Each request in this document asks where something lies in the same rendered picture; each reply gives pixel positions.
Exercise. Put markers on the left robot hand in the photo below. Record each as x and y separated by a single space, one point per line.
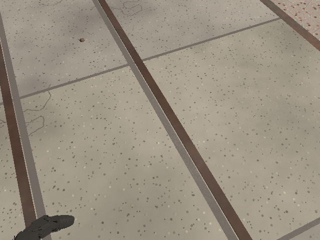
45 225

